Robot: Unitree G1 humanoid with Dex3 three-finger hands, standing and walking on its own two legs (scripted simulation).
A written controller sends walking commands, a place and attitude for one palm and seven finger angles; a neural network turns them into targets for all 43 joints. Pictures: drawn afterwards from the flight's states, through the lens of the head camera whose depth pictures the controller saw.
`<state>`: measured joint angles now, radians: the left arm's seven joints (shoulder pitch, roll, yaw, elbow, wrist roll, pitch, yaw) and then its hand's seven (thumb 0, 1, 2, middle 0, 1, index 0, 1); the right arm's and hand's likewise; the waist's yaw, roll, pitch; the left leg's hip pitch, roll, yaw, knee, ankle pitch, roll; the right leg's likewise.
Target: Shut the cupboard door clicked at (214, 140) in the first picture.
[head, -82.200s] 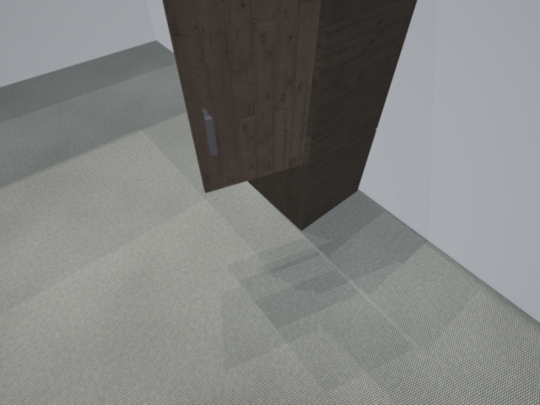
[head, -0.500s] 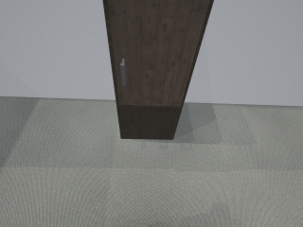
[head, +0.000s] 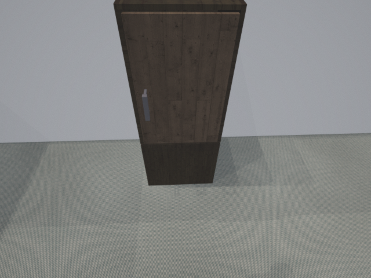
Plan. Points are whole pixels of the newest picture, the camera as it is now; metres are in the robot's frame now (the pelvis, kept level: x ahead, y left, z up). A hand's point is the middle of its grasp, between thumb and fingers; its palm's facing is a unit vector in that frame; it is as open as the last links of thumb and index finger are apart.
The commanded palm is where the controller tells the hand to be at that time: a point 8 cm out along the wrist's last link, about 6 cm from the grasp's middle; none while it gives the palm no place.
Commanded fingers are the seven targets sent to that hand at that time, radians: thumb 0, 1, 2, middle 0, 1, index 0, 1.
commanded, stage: let the arm hang, fingers relaxed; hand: left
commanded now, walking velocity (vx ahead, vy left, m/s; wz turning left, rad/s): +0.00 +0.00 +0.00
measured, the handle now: (146, 105) +0.76 +0.19 -0.09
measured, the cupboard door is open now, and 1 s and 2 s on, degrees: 0 0 0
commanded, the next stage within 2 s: look to check the result in 0.16 s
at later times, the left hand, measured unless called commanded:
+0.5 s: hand out of the picture -0.01 +0.17 -0.18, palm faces +0.03 -0.98 -0.17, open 7.4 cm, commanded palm none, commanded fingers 0.00 0.90 0.90 -0.20 -0.30 -0.20 -0.30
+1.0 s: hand out of the picture +0.03 +0.18 -0.17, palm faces +0.02 -0.98 -0.19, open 7.4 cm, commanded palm none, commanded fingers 0.00 0.90 0.90 -0.20 -0.30 -0.20 -0.30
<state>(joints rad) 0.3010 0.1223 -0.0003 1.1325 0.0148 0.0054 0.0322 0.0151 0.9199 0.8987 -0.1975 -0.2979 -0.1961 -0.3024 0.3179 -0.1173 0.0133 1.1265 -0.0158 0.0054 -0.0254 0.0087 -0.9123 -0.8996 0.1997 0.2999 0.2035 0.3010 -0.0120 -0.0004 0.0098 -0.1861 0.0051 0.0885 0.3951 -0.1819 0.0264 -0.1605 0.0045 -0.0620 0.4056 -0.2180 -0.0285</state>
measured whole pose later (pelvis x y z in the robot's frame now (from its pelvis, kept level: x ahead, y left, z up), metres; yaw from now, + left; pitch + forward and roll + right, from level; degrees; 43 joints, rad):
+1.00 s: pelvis +0.03 +0.01 +0.00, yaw +0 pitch -1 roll +0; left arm 0.26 0.17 0.01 1.14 0.01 -0.01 0.02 0.01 0.90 0.90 -0.20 -0.30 -0.20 -0.30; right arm 0.26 -0.17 0.01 1.13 -0.01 -0.01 -0.03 0.00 -0.91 -0.90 0.20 0.30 0.20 0.30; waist -0.01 -0.01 0.04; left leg -0.13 -0.01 0.09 0.35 -0.20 0.03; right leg -0.10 0.00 -0.06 0.35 -0.23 -0.02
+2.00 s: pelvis +0.04 -0.01 +0.00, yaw +0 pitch -1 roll +0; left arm 0.23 0.20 0.01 1.14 0.01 -0.01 0.02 0.01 0.90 0.90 -0.20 -0.30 -0.20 -0.30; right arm 0.22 -0.21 0.01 1.13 -0.01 -0.01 -0.03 0.00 -0.91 -0.90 0.20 0.30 0.20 0.30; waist -0.01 -0.01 0.04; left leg -0.09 0.00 0.08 0.32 -0.20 0.01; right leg -0.06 0.01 -0.07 0.31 -0.23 -0.03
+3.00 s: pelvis +0.04 -0.01 +0.00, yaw +0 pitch -1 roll +0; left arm 0.23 0.20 0.01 1.14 0.01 -0.01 0.02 0.01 0.90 0.90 -0.20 -0.30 -0.20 -0.30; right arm 0.21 -0.21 0.01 1.14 -0.01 -0.01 -0.03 0.00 -0.91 -0.90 0.20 0.30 0.20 0.30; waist -0.01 0.00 0.05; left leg -0.08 0.01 0.08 0.31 -0.20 0.00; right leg -0.05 0.02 -0.06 0.30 -0.23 -0.04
